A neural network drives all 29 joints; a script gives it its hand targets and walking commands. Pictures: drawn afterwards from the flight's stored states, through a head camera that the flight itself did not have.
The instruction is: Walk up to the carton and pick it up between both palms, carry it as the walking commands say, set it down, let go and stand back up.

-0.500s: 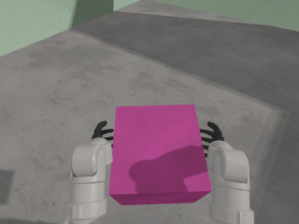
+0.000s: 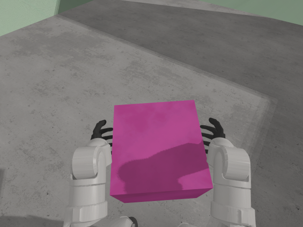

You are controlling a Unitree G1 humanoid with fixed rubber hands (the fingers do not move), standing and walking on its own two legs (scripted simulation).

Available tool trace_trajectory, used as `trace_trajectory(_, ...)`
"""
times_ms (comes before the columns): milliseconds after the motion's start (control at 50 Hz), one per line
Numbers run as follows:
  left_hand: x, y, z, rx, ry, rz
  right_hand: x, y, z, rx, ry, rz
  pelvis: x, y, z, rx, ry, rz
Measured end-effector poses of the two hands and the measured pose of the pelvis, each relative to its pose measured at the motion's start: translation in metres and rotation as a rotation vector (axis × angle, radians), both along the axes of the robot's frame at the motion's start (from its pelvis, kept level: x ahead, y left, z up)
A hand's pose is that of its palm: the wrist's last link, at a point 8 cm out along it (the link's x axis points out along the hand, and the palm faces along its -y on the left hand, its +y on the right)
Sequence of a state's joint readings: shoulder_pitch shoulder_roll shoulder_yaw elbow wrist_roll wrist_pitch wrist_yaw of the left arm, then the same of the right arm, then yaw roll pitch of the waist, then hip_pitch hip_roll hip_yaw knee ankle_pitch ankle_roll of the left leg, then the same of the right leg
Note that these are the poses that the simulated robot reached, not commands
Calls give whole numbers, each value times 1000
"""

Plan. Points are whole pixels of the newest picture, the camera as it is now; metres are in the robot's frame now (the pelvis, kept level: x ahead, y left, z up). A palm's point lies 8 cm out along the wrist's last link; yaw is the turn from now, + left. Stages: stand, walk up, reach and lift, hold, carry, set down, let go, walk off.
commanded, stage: carry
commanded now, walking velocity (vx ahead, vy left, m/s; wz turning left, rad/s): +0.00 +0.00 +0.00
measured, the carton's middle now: (157, 154) +0.31 +0.00 -0.01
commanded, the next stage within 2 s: none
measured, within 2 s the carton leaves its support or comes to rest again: neither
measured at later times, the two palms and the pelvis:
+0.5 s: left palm (99, 150) +0.28 +0.15 +0.06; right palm (219, 149) +0.30 -0.15 +0.06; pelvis +0.01 +0.00 +0.01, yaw +1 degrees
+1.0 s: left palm (107, 148) +0.29 +0.14 +0.05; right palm (224, 149) +0.30 -0.17 +0.05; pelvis +0.03 -0.01 +0.01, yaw +0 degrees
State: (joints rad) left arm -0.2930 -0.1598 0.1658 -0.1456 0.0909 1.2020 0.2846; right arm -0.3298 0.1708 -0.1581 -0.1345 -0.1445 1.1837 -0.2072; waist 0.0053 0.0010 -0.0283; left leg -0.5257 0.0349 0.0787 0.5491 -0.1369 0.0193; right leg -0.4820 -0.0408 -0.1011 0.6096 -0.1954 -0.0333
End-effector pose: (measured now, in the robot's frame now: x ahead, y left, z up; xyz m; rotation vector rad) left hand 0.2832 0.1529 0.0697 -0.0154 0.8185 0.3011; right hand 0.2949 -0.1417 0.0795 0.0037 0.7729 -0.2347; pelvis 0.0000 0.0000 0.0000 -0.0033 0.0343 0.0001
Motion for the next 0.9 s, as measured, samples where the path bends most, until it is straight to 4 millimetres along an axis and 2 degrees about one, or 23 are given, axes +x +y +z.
trace_trajectory(120, -5, 1, -16, -1, 54, -24, -4, -3, -20, 15, 57, 25, -1, -2, 1, -1, 15, 22)
trace_trajectory(180, -12, 0, -8, 37, 3, 13, -6, 0, -17, 19, 3, 48, -4, -6, -1, 3, -1, 21)
trace_trajectory(340, -6, 0, -19, -37, -6, -51, -5, -7, -20, 2, 2, 52, 7, -4, 0, 12, 8, 18)
trace_trajectory(400, -5, -2, -11, -35, -40, -63, -5, -8, -10, 10, -33, 40, 7, -3, 2, 10, 7, 18)
trace_trajectory(520, -1, -1, -14, -9, -32, -92, 0, -10, -18, 25, -25, 60, 15, -3, 6, 15, 20, 15)
trace_trajectory(620, -4, -3, -3, 3, -69, -81, -2, -11, -11, 44, -63, 62, 17, -6, 6, 14, 13, 14)
trace_trajectory(760, 2, -9, -13, -10, -45, -109, 3, -18, -18, 8, -39, 62, 23, -10, 7, 17, 14, 11)
trace_trajectory(900, 7, -16, -15, -1, -53, -129, 5, -26, -21, 23, -48, 44, 24, -13, 7, 17, 20, 9)
